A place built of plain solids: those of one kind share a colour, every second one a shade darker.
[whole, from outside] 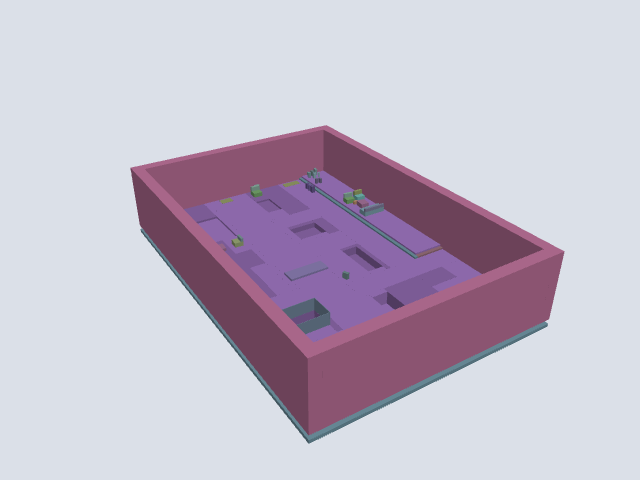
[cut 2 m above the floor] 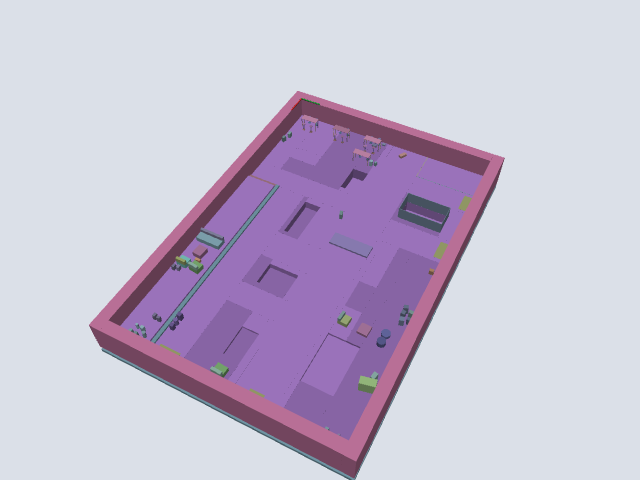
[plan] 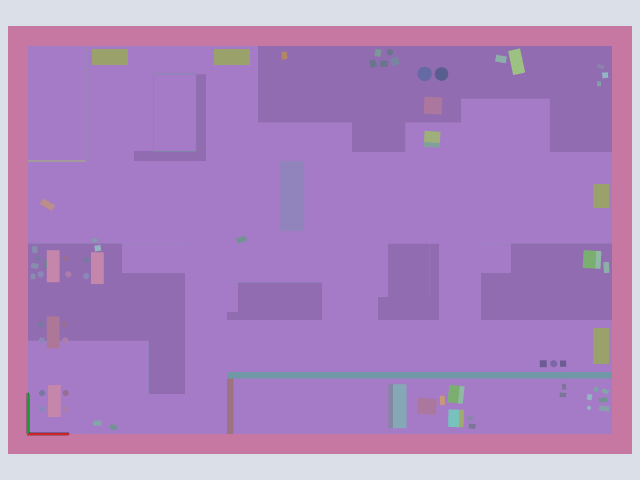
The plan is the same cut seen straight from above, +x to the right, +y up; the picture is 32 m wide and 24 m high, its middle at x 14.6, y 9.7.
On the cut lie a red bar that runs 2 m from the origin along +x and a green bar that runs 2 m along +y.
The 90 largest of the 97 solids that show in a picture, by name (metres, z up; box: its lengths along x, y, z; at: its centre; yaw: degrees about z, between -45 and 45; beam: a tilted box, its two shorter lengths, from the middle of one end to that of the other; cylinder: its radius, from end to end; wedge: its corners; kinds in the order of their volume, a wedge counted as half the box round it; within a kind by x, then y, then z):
{
 "floor_1": {"box": [2.9, 5.75, 1.0], "at": [1.45, 16.52, -0.5]},
 "floor_2": {"box": [4.55, 2.66, 1.32], "at": [2.27, 3.33, -0.66]},
 "floor_3": {"box": [4.7, 1.48, 1.32], "at": [2.35, 8.79, -0.66]},
 "floor_4": {"box": [7.85, 2.0, 1.32], "at": [3.92, 1.0, -0.66]},
 "floor_5": {"box": [7.85, 3.39, 1.32], "at": [3.92, 6.36, -0.66]},
 "floor_6": {"box": [7.85, 0.62, 1.32], "at": [3.92, 9.84, -0.66]},
 "floor_7": {"box": [2.4, 5.75, 1.0], "at": [4.1, 16.52, -0.5]},
 "floor_8": {"box": [1.48, 2.66, 1.32], "at": [5.29, 3.33, -0.66]},
 "floor_9": {"box": [1.0, 3.84, 1.32], "at": [5.8, 16.07, -0.66]},
 "floor_10": {"box": [2.66, 1.48, 0.2], "at": [6.03, 8.79, -1.22]},
 "floor_11": {"box": [1.82, 2.66, 1.32], "at": [6.94, 3.33, -0.66]},
 "floor_12": {"box": [3.6, 0.5, 1.32], "at": [7.1, 13.9, -0.66]},
 "floor_13": {"box": [3.6, 1.41, 1.32], "at": [7.1, 18.7, -0.66]},
 "floor_14": {"box": [2.07, 3.84, 0.32], "at": [7.33, 16.07, -1.16]},
 "floor_15": {"box": [0.49, 1.48, 1.32], "at": [7.61, 8.79, -0.66]},
 "floor_16": {"box": [0.53, 3.84, 1.32], "at": [8.63, 16.07, -0.66]},
 "floor_17": {"box": [2.1, 10.15, 1.0], "at": [8.9, 5.08, -0.5]},
 "floor_18": {"box": [2.6, 5.75, 1.0], "at": [10.2, 16.52, -0.5]},
 "floor_19": {"box": [0.55, 1.48, 1.32], "at": [10.22, 6.84, -0.66]},
 "floor_20": {"box": [4.75, 0.4, 1.32], "at": [12.32, 5.9, -0.66]},
 "floor_21": {"box": [4.75, 2.57, 1.32], "at": [12.32, 8.87, -0.66]},
 "floor_22": {"box": [3.84, 1.48, 0.58], "at": [12.42, 6.84, -1.03]},
 "floor_23": {"box": [4.7, 1.48, 1.32], "at": [13.85, 14.84, -0.66]},
 "floor_24": {"box": [0.36, 1.48, 1.32], "at": [14.52, 6.84, -0.66]},
 "floor_25": {"box": [29.2, 3.5, 1.0], "at": [14.6, 11.9, -0.5]},
 "floor_26": {"box": [2.8, 4.45, 1.0], "at": [16.1, 7.92, -0.5]},
 "floor_27": {"box": [10.15, 1.18, 1.32], "at": [16.57, 16.17, -0.66]},
 "floor_28": {"box": [2.66, 1.48, 1.32], "at": [17.53, 14.84, -0.66]},
 "floor_29": {"box": [0.5, 2.66, 1.32], "at": [17.75, 8.18, -0.66]},
 "floor_30": {"box": [3.05, 1.15, 1.32], "at": [19.02, 6.28, -0.66]},
 "floor_31": {"box": [3.05, 0.64, 1.32], "at": [19.02, 9.83, -0.66]},
 "floor_32": {"box": [2.07, 2.66, 0.81], "at": [19.04, 8.18, -0.92]},
 "floor_33": {"box": [19.25, 2.6, 1.0], "at": [19.57, 4.4, -0.5]},
 "floor_34": {"box": [18.93, 2.78, 1.3], "at": [19.73, 1.39, -0.35]},
 "floor_35": {"box": [2.79, 1.48, 1.32], "at": [20.25, 14.84, -0.66]},
 "floor_36": {"box": [0.48, 2.66, 1.32], "at": [20.31, 8.18, -0.66]},
 "floor_37": {"box": [17.7, 0.45, 1.32], "at": [20.35, 13.88, -0.66]},
 "floor_38": {"box": [17.7, 2.64, 1.32], "at": [20.35, 18.08, -0.66]},
 "floor_39": {"box": [2.1, 4.45, 1.0], "at": [21.6, 7.92, -0.5]},
 "floor_40": {"box": [1.5, 1.48, 1.32], "at": [23.4, 8.79, -0.66]},
 "floor_41": {"box": [4.43, 2.66, 1.13], "at": [23.86, 15.43, -0.76]},
 "floor_42": {"box": [2.66, 1.48, 1.14], "at": [25.48, 8.79, -0.75]},
 "floor_43": {"box": [6.55, 2.35, 1.32], "at": [25.93, 6.88, -0.66]},
 "floor_44": {"box": [6.55, 0.62, 1.32], "at": [25.93, 9.84, -0.66]},
 "floor_45": {"box": [3.12, 2.66, 1.32], "at": [27.64, 15.43, -0.66]},
 "floor_46": {"box": [2.39, 1.48, 1.32], "at": [28.0, 8.79, -0.66]},
 "wall_1": {"box": [1.0, 19.4, 6.0], "at": [-0.5, 9.7, 2.0]},
 "wall_2": {"box": [31.2, 1.0, 6.0], "at": [14.6, -0.5, 2.0]},
 "wall_3": {"box": [31.2, 1.0, 6.0], "at": [14.6, 19.9, 2.0]},
 "wall_4": {"box": [1.0, 19.4, 6.0], "at": [29.7, 9.7, 2.0]},
 "floor_base_1": {"box": [31.2, 21.4, 0.3], "at": [14.6, 9.7, -1.57]},
 "step_terN_tread_1": {"box": [19.25, 0.32, 1.15], "at": [19.57, 2.94, -0.42]},
 "step_terW_tread_1": {"box": [0.32, 2.78, 1.15], "at": [10.11, 1.39, -0.42]},
 "step_hump_1": {"box": [1.2, 3.5, 0.23], "at": [13.21, 11.9, 0.07]},
 "sofa_seat_1": {"box": [0.92, 2.2, 0.44], "at": [18.47, 1.38, 0.52]},
 "trolley_1": {"box": [0.61, 1.23, 1.06], "at": [24.43, 18.61, 0.53], "yaw": 12.0},
 "arm0b_seat_1": {"box": [0.77, 0.88, 0.44], "at": [21.4, 1.98, 0.52], "yaw": -5.8},
 "arm0b_seat_2": {"box": [0.89, 0.89, 0.43], "at": [28.2, 8.72, 0.21], "yaw": -3.0},
 "low_1": {"box": [0.95, 0.8, 0.46], "at": [19.95, 1.38, 0.53], "yaw": -4.6},
 "low_2": {"box": [0.9, 0.85, 0.27], "at": [20.25, 16.42, 0.14], "yaw": -2.7},
 "rail_1": {"box": [0.04, 3.84, 1.1], "at": [6.28, 16.07, 0.55]},
 "rail_2": {"box": [2.15, 0.04, 1.1], "at": [7.33, 14.13, 0.55]},
 "rail_3": {"box": [2.15, 0.04, 1.1], "at": [7.33, 18.01, 0.55]},
 "rail_4": {"box": [0.04, 3.84, 1.1], "at": [8.39, 16.07, 0.55]},
 "suitcase_1": {"box": [0.3, 0.36, 0.72], "at": [17.5, 19.05, 0.36], "yaw": -7.8},
 "suitcase_2": {"box": [0.54, 0.34, 0.75], "at": [23.65, 18.75, 0.38], "yaw": -10.0},
 "suitcase_3": {"box": [0.28, 0.55, 0.73], "at": [28.92, 8.32, 0.36], "yaw": 3.4},
 "low_mat_1": {"box": [1.8, 0.8, 0.06], "at": [4.1, 18.85, -0.02]},
 "low_mat_2": {"box": [1.8, 0.8, 0.06], "at": [10.2, 18.85, -0.02]},
 "low_mat_3": {"box": [0.8, 1.8, 0.06], "at": [28.65, 4.4, -0.02]},
 "low_mat_4": {"box": [0.8, 1.2, 0.06], "at": [28.65, 11.9, -0.02]},
 "arm0a_seat_1": {"box": [0.77, 0.88, 0.44], "at": [21.4, 0.78, 0.52], "yaw": -1.5},
 "bin_1": {"box": [0.32, 0.37, 0.77], "at": [17.25, 18.52, 0.39], "yaw": 18.9},
 "bin_2": {"box": [0.38, 0.32, 0.77], "at": [17.8, 18.51, 0.39], "yaw": -2.4},
 "bin_3": {"box": [0.39, 0.39, 0.69], "at": [18.35, 18.63, 0.34], "yaw": 15.1},
 "pouf_1": {"cylinder": 0.36, "from": [19.83, 18.0, 0.0], "to": [19.83, 18.0, 0.3]},
 "pouf_2": {"cylinder": 0.34, "from": [20.68, 18.0, 0.0], "to": [20.68, 18.0, 0.45]},
 "arm3a_seat_1": {"box": [0.8, 0.8, 0.41], "at": [20.2, 14.74, 0.2], "yaw": -3.7},
 "cabin_bag_1": {"box": [0.43, 0.26, 0.5], "at": [3.47, 0.54, 0.25], "yaw": 4.1},
 "cabin_bag_2": {"box": [0.5, 0.27, 0.55], "at": [10.68, 9.72, 0.28], "yaw": 19.3},
 "cabin_bag_3": {"box": [0.5, 0.24, 0.64], "at": [28.82, 1.27, 0.62], "yaw": -6.9},
 "edge_bin_1": {"box": [0.35, 0.35, 0.67], "at": [25.77, 3.52, 0.34]},
 "edge_bin_2": {"cylinder": 0.18, "from": [26.29, 3.52, 0.0], "to": [26.29, 3.52, 0.62]},
 "edge_bin_3": {"box": [0.32, 0.32, 0.59], "at": [26.76, 3.52, 0.29]},
 "arm0b_back_1": {"box": [0.24, 0.88, 0.41], "at": [21.66, 1.96, 0.94], "yaw": -5.8},
 "arm0b_back_2": {"box": [0.26, 0.89, 0.43], "at": [28.52, 8.71, 0.65], "yaw": -3.0},
 "sofa_back_1": {"box": [0.24, 2.2, 0.31], "at": [18.13, 1.38, 0.9]},
 "arm0a_back_1": {"box": [0.24, 0.88, 0.41], "at": [21.67, 0.78, 0.94], "yaw": -1.5},
 "inway_duffel_1": {"box": [0.71, 0.33, 0.29], "at": [0.97, 11.47, 0.1], "yaw": -29.9},
 "arm3a_back_1": {"box": [0.8, 0.24, 0.32], "at": [20.18, 14.46, 0.57], "yaw": -3.7}
}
